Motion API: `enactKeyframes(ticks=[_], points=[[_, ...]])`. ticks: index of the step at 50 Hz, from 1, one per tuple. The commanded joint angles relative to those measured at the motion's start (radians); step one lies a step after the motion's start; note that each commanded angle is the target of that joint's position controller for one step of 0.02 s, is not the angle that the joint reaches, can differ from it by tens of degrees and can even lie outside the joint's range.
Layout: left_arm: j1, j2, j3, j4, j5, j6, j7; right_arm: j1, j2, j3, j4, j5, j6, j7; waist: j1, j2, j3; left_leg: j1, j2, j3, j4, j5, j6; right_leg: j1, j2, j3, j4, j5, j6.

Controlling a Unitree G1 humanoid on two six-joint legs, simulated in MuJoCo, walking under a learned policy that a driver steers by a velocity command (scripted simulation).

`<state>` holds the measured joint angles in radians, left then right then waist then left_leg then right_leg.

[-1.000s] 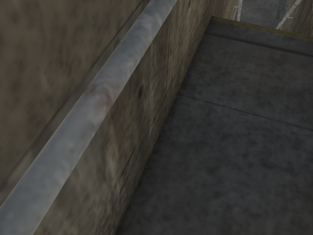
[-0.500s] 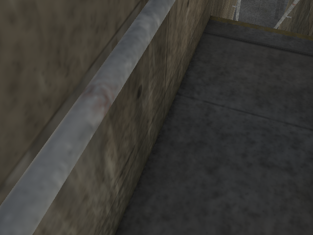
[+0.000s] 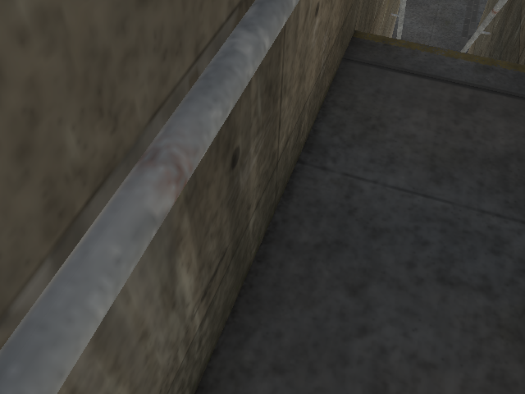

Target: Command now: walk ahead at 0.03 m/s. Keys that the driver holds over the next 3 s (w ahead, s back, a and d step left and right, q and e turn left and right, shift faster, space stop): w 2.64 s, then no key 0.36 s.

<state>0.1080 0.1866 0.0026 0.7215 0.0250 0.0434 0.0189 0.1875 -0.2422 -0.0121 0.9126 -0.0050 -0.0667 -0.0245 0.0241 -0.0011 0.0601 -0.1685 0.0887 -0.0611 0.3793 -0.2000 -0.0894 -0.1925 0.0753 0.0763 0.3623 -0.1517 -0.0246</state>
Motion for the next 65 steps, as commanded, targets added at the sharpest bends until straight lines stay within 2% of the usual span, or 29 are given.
enactKeyframes(ticks=[1,2,3,8,11,14,15,16,20,21,22,24,26,32,33,34,37,38,39,43,44,45,47,48,54,57,60,61,65], points=[[-0.011,0.046,0.005,-0.089,-0.006,-0.053,-0.018,-0.123,0.012,0.022,-0.09,0.018,0.014,-0.024,0.055,0.002,-0.014,0.043,0.057,-0.066,-0.043,0.223,0.051,-0.124,-0.085,0.049,-0.116,-0.025,-0.017],[-0.018,0.038,0.0,-0.042,-0.005,-0.077,-0.02,-0.02,-0.055,-0.01,-0.062,0.033,0.018,-0.035,-0.01,0.034,-0.095,0.083,0.029,-0.008,0.005,0.141,0.046,-0.057,-0.103,0.067,-0.067,0.058,-0.015],[-0.023,0.123,0.031,-0.062,-0.021,-0.05,-0.017,0.097,-0.2,-0.04,-0.041,-0.009,-0.007,-0.022,-0.037,-0.021,-0.179,0.044,0.063,-0.04,-0.051,0.009,0.039,0.095,-0.121,0.123,-0.047,0.105,0.006],[-0.041,0.109,0.04,-0.087,0.004,0.013,0.011,-0.004,-0.136,-0.032,-0.05,-0.009,-0.02,0.004,0.007,0.012,-0.072,-0.083,0.062,-0.054,-0.095,-0.035,0.038,0.134,-0.124,0.128,-0.06,0.117,0.015],[-0.04,0.032,0.0,-0.058,-0.001,-0.069,-0.018,-0.023,-0.019,-0.001,-0.059,0.035,0.019,-0.032,-0.002,-0.005,-0.055,0.052,0.012,-0.003,-0.015,0.088,0.033,-0.07,-0.107,0.075,-0.09,0.052,-0.014],[-0.049,0.051,-0.004,-0.049,-0.011,-0.093,-0.022,0.007,-0.069,-0.012,-0.055,0.024,0.026,-0.041,-0.017,-0.015,-0.095,0.066,0.021,-0.008,0.0,0.105,0.046,-0.066,-0.101,0.07,-0.061,0.065,-0.012],[-0.034,0.13,0.027,-0.056,-0.023,-0.057,-0.016,0.091,-0.205,-0.04,-0.042,-0.018,-0.006,-0.022,-0.033,-0.042,-0.177,0.023,0.065,-0.044,-0.05,0.006,0.04,0.095,-0.123,0.122,-0.035,0.093,0.009],[-0.056,0.125,0.029,-0.076,-0.014,-0.026,-0.004,0.037,-0.198,-0.044,-0.045,-0.025,-0.017,-0.005,-0.01,-0.025,-0.133,-0.036,0.069,-0.052,-0.074,-0.001,0.04,0.119,-0.126,0.124,-0.034,0.124,0.015],[-0.042,0.111,0.036,-0.085,0.005,0.017,0.017,-0.005,-0.141,-0.033,-0.047,-0.009,-0.022,0.01,0.011,0.024,-0.078,-0.096,0.064,-0.057,-0.103,-0.03,0.037,0.153,-0.125,0.126,-0.047,0.124,0.01],[-0.042,0.043,0.006,-0.067,0.006,-0.039,-0.008,-0.058,-0.019,-0.004,-0.049,0.032,0.008,-0.017,0.028,0.034,-0.018,-0.036,0.005,-0.008,-0.037,0.055,0.03,-0.022,-0.116,0.074,-0.077,0.083,-0.011],[-0.014,0.047,0.006,-0.087,-0.005,-0.051,-0.018,-0.121,0.012,0.022,-0.089,0.018,0.014,-0.024,0.056,0.005,-0.011,0.04,0.057,-0.066,-0.046,0.219,0.049,-0.121,-0.085,0.048,-0.119,-0.027,-0.017],[-0.028,0.052,0.0,-0.048,-0.009,-0.089,-0.023,0.01,-0.067,-0.012,-0.055,0.03,0.023,-0.041,-0.017,0.008,-0.109,0.073,0.02,-0.002,0.007,0.108,0.044,-0.05,-0.101,0.068,-0.055,0.08,-0.016],[-0.061,0.12,0.032,-0.08,-0.014,-0.022,-0.007,0.048,-0.202,-0.046,-0.043,-0.021,-0.014,-0.01,-0.015,-0.026,-0.135,-0.025,0.068,-0.049,-0.07,-0.011,0.041,0.113,-0.125,0.123,-0.039,0.111,0.012],[-0.036,0.115,0.044,-0.075,-0.004,0.008,0.01,0.008,-0.151,-0.039,-0.042,-0.006,-0.024,0.003,0.005,0.008,-0.07,-0.077,0.061,-0.051,-0.094,-0.045,0.035,0.132,-0.127,0.129,-0.063,0.098,0.014],[-0.045,0.037,0.009,-0.07,0.004,-0.044,-0.011,-0.049,-0.023,-0.008,-0.049,0.032,0.009,-0.02,0.021,0.012,-0.014,-0.016,0.004,-0.006,-0.033,0.059,0.031,-0.04,-0.114,0.077,-0.091,0.073,-0.01],[-0.039,0.032,0.001,-0.055,-0.001,-0.07,-0.018,-0.02,-0.021,-0.003,-0.058,0.035,0.02,-0.032,-0.003,-0.007,-0.054,0.054,0.011,-0.003,-0.016,0.087,0.033,-0.07,-0.107,0.075,-0.091,0.051,-0.014],[-0.049,0.052,-0.004,-0.047,-0.011,-0.093,-0.022,0.01,-0.07,-0.013,-0.054,0.024,0.027,-0.041,-0.017,-0.016,-0.094,0.067,0.021,-0.008,-0.003,0.103,0.045,-0.067,-0.101,0.07,-0.064,0.06,-0.012],[-0.034,0.131,0.027,-0.054,-0.024,-0.056,-0.016,0.094,-0.206,-0.041,-0.041,-0.018,-0.005,-0.022,-0.033,-0.042,-0.175,0.025,0.065,-0.044,-0.052,0.006,0.039,0.095,-0.123,0.122,-0.037,0.087,0.009],[-0.055,0.126,0.029,-0.074,-0.014,-0.026,-0.004,0.04,-0.2,-0.045,-0.045,-0.025,-0.017,-0.005,-0.011,-0.025,-0.131,-0.034,0.069,-0.052,-0.077,-0.001,0.039,0.118,-0.126,0.124,-0.036,0.117,0.015],[-0.039,0.113,0.035,-0.081,0.004,0.014,0.014,-0.003,-0.141,-0.034,-0.047,-0.008,-0.021,0.01,0.011,0.027,-0.075,-0.091,0.065,-0.058,-0.106,-0.031,0.036,0.15,-0.126,0.127,-0.05,0.119,0.011],[-0.04,0.046,0.006,-0.064,0.006,-0.041,-0.009,-0.055,-0.02,-0.005,-0.048,0.033,0.008,-0.017,0.027,0.032,-0.017,-0.03,0.005,-0.007,-0.039,0.056,0.029,-0.025,-0.116,0.075,-0.08,0.081,-0.011],[-0.012,0.05,0.005,-0.085,-0.005,-0.053,-0.019,-0.118,0.01,0.021,-0.088,0.019,0.015,-0.024,0.055,0.002,-0.01,0.043,0.056,-0.064,-0.046,0.219,0.048,-0.122,-0.086,0.048,-0.121,-0.026,-0.016],[-0.027,0.054,-0.001,-0.045,-0.009,-0.089,-0.023,0.015,-0.069,-0.013,-0.052,0.03,0.025,-0.041,-0.018,0.006,-0.107,0.076,0.02,-0.002,0.005,0.107,0.043,-0.05,-0.102,0.069,-0.058,0.078,-0.015],[-0.041,0.12,0.026,-0.065,-0.019,-0.049,-0.018,0.102,-0.197,-0.039,-0.049,-0.019,-0.001,-0.024,-0.04,-0.043,-0.178,0.038,0.064,-0.043,-0.061,0.005,0.037,0.097,-0.119,0.121,-0.048,0.094,0.004],[-0.039,0.111,0.04,-0.081,0.002,0.013,0.011,0.003,-0.142,-0.035,-0.05,-0.009,-0.019,0.004,0.007,0.01,-0.068,-0.078,0.063,-0.054,-0.103,-0.033,0.035,0.135,-0.124,0.128,-0.064,0.112,0.013],[-0.038,0.033,0.001,-0.052,-0.001,-0.07,-0.018,-0.016,-0.022,-0.003,-0.057,0.035,0.02,-0.032,-0.003,-0.008,-0.054,0.055,0.011,-0.002,-0.018,0.088,0.031,-0.067,-0.107,0.075,-0.092,0.054,-0.013],[-0.048,0.053,-0.004,-0.044,-0.011,-0.093,-0.022,0.014,-0.071,-0.014,-0.053,0.024,0.028,-0.041,-0.017,-0.017,-0.093,0.068,0.021,-0.008,-0.004,0.104,0.044,-0.065,-0.101,0.07,-0.065,0.062,-0.011],[-0.037,0.126,0.025,-0.058,-0.019,-0.05,-0.015,0.09,-0.199,-0.039,-0.051,-0.023,-0.002,-0.021,-0.033,-0.043,-0.172,0.03,0.068,-0.048,-0.062,0.018,0.038,0.096,-0.12,0.122,-0.044,0.095,0.009],[-0.039,0.118,0.033,-0.079,0.0,0.018,0.019,-0.005,-0.147,-0.034,-0.052,-0.01,-0.024,0.014,0.007,0.022,-0.091,-0.09,0.063,-0.051,-0.098,-0.011,0.033,0.163,-0.128,0.128,-0.042,0.141,0.008]])
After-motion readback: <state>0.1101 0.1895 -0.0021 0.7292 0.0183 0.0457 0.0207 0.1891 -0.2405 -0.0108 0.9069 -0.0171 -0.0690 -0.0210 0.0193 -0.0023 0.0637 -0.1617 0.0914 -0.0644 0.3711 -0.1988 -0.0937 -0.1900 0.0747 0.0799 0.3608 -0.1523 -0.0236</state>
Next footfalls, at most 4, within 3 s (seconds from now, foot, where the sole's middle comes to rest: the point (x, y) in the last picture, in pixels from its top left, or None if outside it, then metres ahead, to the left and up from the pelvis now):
none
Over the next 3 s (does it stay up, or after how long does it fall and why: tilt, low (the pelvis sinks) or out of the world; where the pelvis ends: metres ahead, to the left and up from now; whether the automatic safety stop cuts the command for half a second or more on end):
stays up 0.00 0.00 0.00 its command is cut before an obstacle from the start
